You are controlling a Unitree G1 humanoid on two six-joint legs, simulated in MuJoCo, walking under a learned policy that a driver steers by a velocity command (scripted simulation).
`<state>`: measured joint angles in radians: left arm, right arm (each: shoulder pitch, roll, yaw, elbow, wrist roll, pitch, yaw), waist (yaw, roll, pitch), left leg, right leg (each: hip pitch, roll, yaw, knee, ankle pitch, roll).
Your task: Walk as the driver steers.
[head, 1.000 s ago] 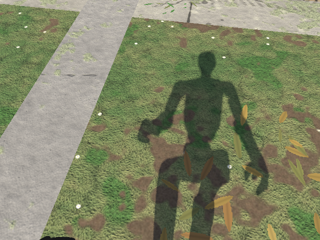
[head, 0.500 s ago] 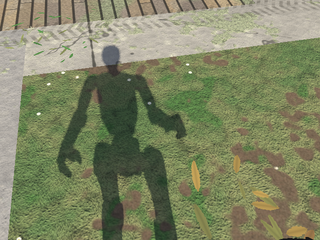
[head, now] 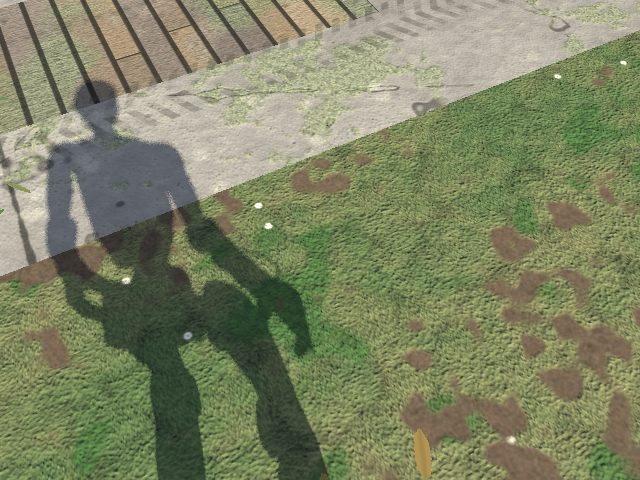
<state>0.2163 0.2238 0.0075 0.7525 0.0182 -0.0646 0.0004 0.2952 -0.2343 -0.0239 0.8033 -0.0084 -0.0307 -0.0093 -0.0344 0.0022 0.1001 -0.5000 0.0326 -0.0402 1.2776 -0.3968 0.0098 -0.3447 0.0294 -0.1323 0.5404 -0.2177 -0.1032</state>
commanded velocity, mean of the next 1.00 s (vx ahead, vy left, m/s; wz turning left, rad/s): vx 0.19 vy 0.00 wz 0.82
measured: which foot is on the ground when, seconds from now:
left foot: up 0.00-0.26, down 0.28-0.80, up 0.82-1.00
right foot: down 0.00-0.28, up 0.30-0.76, down 0.78-1.00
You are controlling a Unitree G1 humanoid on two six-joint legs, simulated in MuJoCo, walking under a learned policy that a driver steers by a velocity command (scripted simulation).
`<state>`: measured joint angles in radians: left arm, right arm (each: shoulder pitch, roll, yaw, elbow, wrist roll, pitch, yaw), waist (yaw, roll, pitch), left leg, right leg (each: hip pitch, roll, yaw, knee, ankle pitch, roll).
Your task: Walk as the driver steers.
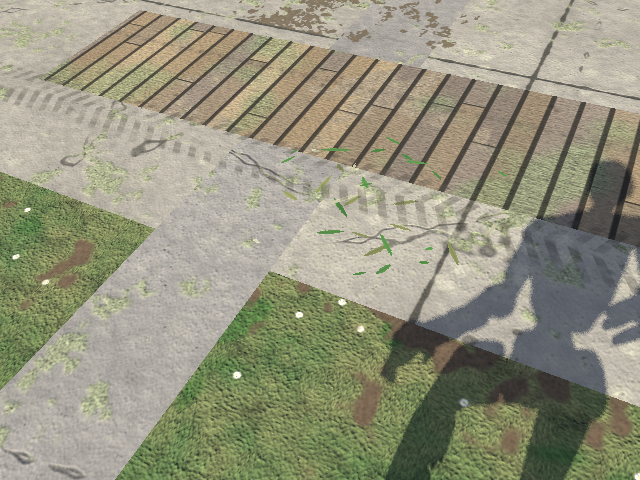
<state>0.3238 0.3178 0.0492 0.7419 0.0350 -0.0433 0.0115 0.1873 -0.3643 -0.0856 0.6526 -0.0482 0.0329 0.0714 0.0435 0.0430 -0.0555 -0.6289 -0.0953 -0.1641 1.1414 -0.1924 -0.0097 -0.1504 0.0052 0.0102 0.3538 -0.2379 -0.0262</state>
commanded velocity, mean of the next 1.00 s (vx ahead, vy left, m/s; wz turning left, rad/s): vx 0.28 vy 0.00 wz -0.67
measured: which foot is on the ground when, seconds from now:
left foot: up 0.00-0.18, down 0.20-0.62, up 0.64-1.00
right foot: down 0.00-0.20, up 0.22-0.60, down 0.62-1.00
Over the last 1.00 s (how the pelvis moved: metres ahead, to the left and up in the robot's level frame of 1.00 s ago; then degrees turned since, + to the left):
0.25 0.05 0.02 50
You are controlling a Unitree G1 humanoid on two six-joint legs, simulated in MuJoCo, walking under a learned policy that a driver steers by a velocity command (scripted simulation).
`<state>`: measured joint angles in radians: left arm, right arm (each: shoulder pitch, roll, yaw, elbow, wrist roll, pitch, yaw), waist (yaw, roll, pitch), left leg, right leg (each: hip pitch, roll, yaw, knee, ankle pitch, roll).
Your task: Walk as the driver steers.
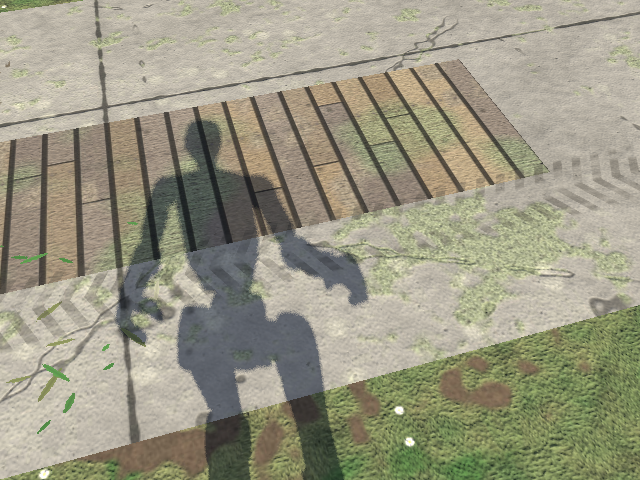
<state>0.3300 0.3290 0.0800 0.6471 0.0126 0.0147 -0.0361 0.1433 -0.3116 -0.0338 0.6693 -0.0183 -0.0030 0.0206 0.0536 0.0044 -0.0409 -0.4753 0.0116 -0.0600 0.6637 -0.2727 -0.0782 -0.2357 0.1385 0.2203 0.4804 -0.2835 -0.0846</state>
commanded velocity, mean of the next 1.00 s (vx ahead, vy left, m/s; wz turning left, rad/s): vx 0.40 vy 0.00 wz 0.57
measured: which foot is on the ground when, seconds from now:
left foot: up 0.00-0.04, down 0.06-0.42, up 0.44-0.84, down 0.86-1.00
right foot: down 0.00-0.06, up 0.08-0.40, down 0.42-0.86, up 0.88-1.00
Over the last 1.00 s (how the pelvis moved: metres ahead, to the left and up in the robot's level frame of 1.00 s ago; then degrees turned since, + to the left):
0.22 -0.05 -0.01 -44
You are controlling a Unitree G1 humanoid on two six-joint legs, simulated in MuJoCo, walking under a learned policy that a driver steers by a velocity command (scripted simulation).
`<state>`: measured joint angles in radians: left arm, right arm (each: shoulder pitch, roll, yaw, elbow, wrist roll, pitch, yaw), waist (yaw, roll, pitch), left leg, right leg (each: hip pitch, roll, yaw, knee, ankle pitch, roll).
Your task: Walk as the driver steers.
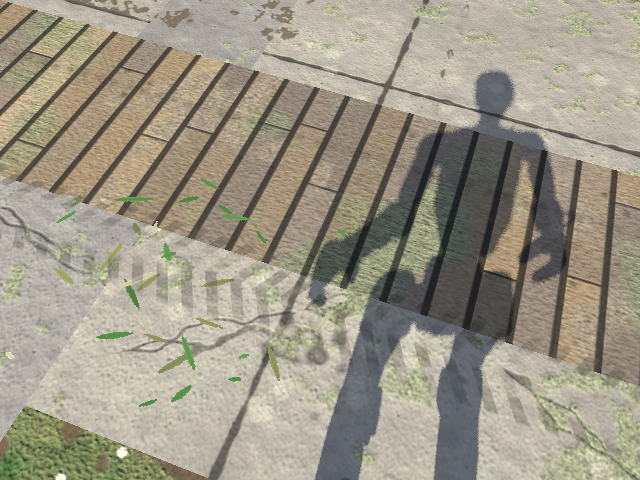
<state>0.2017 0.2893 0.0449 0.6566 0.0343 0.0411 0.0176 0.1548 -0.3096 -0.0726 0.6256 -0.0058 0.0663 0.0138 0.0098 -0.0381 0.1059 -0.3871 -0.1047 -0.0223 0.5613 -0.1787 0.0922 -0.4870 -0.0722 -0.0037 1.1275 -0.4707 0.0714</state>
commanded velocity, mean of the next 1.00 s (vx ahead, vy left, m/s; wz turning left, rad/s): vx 0.22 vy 0.00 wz -0.38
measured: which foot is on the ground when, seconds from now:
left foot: down 0.00-0.32, up 0.34-0.66, down 0.68-1.00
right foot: up 0.00-0.28, down 0.30-0.66, up 0.68-1.00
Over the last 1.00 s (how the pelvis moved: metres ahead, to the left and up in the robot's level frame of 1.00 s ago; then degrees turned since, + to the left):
0.38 0.06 -0.01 38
